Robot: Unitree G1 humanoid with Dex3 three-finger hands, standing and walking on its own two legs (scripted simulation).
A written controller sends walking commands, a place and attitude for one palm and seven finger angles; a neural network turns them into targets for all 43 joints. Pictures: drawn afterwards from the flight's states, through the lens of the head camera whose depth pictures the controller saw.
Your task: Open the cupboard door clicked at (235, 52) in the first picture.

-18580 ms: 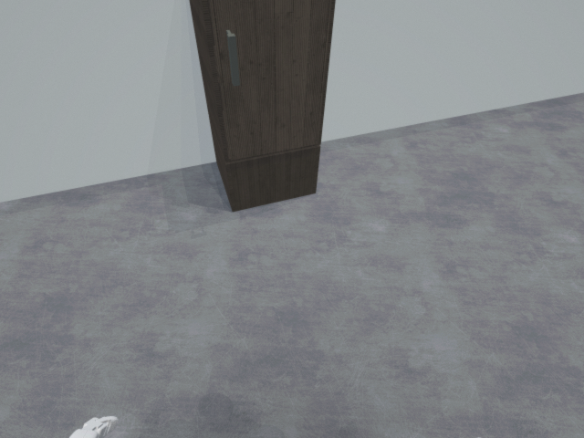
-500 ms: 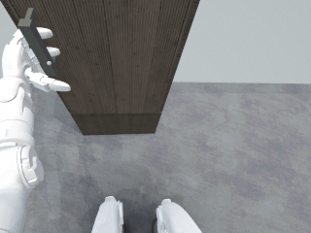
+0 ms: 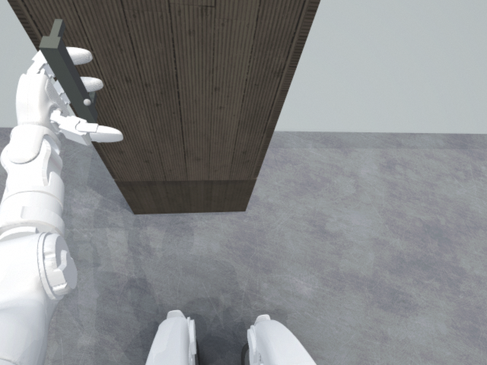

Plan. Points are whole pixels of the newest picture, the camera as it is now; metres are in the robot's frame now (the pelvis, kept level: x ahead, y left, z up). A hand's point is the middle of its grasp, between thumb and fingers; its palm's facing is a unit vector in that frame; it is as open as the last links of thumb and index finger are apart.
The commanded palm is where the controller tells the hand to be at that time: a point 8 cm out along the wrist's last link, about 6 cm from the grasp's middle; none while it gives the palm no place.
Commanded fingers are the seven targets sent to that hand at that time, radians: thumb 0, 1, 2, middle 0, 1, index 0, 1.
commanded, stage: close the thumb around the handle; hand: left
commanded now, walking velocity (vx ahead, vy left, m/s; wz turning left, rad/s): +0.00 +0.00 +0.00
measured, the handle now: (75, 76) +0.56 +0.23 +0.07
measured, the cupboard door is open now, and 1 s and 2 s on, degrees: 0 7 44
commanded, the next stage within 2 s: pull the door open along its arc in 0.56 s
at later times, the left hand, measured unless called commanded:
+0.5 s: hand (84, 103) +0.51 +0.21 +0.07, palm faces +0.00 -1.00 -0.02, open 5.7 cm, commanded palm +0.50 +0.25 +0.07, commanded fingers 0.00 0.90 0.90 -0.40 -1.35 -0.40 -1.35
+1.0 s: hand (86, 125) +0.47 +0.20 +0.07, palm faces +0.00 -1.00 -0.01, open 5.9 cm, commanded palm +0.42 +0.25 +0.07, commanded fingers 0.00 0.90 0.90 -0.40 -1.35 -0.40 -1.35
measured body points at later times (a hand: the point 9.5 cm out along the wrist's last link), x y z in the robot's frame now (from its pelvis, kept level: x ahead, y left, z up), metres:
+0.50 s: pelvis +0.00 -0.01 +0.00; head +0.14 +0.03 +0.43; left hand +0.50 +0.26 +0.08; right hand +0.01 -0.27 -0.11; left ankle +0.04 +0.09 -0.64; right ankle -0.01 -0.12 -0.64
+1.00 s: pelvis +0.01 -0.01 +0.01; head +0.12 +0.01 +0.45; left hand +0.46 +0.26 +0.08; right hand +0.03 -0.27 -0.10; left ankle +0.04 +0.09 -0.64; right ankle -0.01 -0.12 -0.64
